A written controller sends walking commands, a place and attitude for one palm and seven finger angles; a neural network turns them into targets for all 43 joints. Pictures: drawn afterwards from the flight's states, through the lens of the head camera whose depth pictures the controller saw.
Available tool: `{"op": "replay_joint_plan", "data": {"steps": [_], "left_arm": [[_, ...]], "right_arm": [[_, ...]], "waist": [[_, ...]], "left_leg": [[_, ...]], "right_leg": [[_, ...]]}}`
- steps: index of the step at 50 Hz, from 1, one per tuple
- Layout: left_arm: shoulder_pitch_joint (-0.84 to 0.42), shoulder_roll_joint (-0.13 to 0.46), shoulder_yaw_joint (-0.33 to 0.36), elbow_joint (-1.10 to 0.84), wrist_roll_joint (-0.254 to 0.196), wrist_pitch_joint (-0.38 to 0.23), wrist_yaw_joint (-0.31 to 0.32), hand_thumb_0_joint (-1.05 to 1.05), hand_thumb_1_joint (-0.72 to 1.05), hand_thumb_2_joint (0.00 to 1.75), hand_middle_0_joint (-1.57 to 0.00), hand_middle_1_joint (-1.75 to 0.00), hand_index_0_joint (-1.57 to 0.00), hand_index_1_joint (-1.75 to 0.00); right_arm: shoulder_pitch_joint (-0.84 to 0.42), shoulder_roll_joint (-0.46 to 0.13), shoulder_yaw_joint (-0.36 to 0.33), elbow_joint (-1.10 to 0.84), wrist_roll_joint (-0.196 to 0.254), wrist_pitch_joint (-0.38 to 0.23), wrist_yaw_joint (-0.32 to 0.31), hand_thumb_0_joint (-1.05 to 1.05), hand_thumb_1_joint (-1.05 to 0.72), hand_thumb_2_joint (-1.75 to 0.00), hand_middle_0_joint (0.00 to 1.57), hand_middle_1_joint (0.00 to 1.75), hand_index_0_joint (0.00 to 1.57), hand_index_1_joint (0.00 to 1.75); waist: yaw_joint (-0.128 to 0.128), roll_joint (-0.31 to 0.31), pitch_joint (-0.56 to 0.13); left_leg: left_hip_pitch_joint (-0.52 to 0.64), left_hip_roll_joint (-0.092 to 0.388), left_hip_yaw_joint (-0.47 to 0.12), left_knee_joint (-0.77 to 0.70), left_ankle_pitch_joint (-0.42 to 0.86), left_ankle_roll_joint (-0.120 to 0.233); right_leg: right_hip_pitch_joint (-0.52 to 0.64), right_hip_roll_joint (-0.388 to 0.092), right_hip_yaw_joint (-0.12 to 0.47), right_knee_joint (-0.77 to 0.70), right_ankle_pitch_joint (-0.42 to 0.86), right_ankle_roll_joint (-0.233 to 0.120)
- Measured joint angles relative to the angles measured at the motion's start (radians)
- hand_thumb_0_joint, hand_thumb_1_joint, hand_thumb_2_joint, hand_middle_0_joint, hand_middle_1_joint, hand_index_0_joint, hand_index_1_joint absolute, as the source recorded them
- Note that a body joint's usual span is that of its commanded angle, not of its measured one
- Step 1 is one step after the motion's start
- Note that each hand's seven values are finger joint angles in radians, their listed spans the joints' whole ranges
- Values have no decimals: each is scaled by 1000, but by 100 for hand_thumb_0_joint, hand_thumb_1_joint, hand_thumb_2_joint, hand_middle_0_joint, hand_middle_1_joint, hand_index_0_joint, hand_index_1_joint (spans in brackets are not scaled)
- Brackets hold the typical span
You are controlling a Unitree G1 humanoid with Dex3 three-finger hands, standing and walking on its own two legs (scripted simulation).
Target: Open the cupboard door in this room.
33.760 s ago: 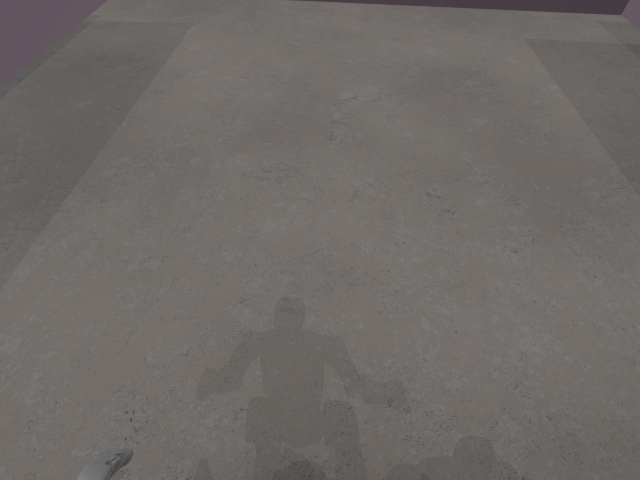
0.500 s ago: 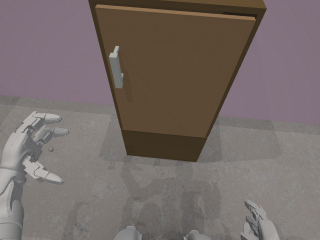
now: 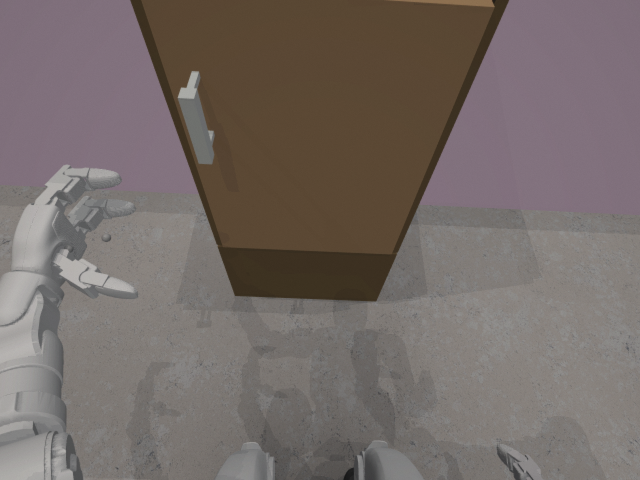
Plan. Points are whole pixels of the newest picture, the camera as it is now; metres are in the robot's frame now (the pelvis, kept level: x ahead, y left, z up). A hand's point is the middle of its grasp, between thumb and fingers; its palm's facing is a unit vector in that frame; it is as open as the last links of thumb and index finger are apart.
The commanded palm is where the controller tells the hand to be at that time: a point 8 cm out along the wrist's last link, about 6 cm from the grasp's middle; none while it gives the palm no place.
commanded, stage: move the hooked fingers beside the handle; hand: left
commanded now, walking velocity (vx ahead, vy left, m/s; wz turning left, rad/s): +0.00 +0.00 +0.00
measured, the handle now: (200, 119) +0.59 +0.18 +0.06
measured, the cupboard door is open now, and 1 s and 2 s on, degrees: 0 0 0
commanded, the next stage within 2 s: slide the fingers in behind the handle in 1.80 s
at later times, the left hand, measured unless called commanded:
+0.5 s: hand (127, 186) +0.46 +0.25 +0.06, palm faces -0.04 -1.00 -0.02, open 14.0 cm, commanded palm +0.45 +0.30 +0.06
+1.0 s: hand (146, 137) +0.55 +0.25 +0.06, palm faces -0.04 -1.00 -0.01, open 14.0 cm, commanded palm +0.53 +0.28 +0.05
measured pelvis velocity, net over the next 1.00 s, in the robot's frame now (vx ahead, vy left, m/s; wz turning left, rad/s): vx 0.00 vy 0.02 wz -0.04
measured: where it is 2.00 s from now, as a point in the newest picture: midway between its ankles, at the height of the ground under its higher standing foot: outside the picture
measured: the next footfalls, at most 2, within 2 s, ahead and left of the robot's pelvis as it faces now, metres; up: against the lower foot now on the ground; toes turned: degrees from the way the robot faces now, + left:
none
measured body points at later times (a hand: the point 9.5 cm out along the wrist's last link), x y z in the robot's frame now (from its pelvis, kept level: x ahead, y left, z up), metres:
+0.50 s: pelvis +0.00 +0.01 -0.01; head +0.12 +0.03 +0.42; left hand +0.46 +0.31 +0.06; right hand +0.04 -0.27 -0.11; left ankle +0.01 +0.11 -0.68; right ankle +0.02 -0.11 -0.68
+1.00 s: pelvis +0.00 +0.02 -0.02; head +0.17 +0.05 +0.40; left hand +0.54 +0.30 +0.07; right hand -0.04 -0.25 -0.11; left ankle +0.01 +0.11 -0.68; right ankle +0.02 -0.11 -0.68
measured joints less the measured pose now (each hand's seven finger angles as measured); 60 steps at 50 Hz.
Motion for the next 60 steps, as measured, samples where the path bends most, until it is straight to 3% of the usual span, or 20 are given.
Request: {"op": "replay_joint_plan", "data": {"steps": [10, 21, 31, 38, 53, 60], "left_arm": [[-134, 51, 15, 136, 24, -4, -27, -1, -49, 30, -30, -120, -30, -120], [-280, 94, 22, 276, 74, -40, 3, -1, -49, 30, -30, -120, -30, -120], [-445, 192, 45, 398, 123, -16, 15, -1, -49, 30, -30, -120, -30, -120], [-517, 234, 55, 436, 138, -4, 22, -1, -49, 30, -30, -120, -30, -120], [-626, 285, 65, 482, 196, 23, 64, -1, -49, 30, -30, -120, -30, -120], [-558, 262, 85, 436, 192, 22, 61, -1, -49, 30, -30, -120, -30, -120]], "right_arm": [[2, -1, -3, 11, -3, 43, 4, 1, -90, -90, 21, 30, 20, 30], [8, 0, 3, 11, -11, 90, 13, 0, -90, -90, 21, 30, 20, 30], [25, -4, 20, 18, -19, 117, 11, 0, -90, -90, 21, 30, 20, 30], [61, -7, 25, 22, -29, 143, 20, 0, -91, -90, 21, 30, 20, 30], [97, 5, 36, 6, -51, 185, 41, 0, -90, -90, 21, 30, 20, 30], [109, 10, 34, -15, -54, 208, 53, 0, -90, -90, 21, 30, 20, 30]], "waist": [[-25, 0, -18], [-47, -8, -9], [-101, -5, -2], [-125, 4, -3], [-167, 17, -5], [-158, 20, -5]], "left_leg": [[-32, 7, -1, 15, -9, 2], [-96, 10, -4, 54, -15, 6], [-184, 17, -8, 100, -25, 12], [-225, 21, -4, 115, -33, 18], [-273, 28, -8, 126, -45, 25], [-256, 33, 4, 111, -48, 26]], "right_leg": [[-28, 7, 1, 4, -1, 1], [-87, 8, -1, 33, -2, 4], [-167, 14, -4, 60, 1, 8], [-206, 18, 1, 65, 1, 15], [-245, 26, -1, 55, 2, 22], [-235, 31, 11, 40, 4, 24]]}}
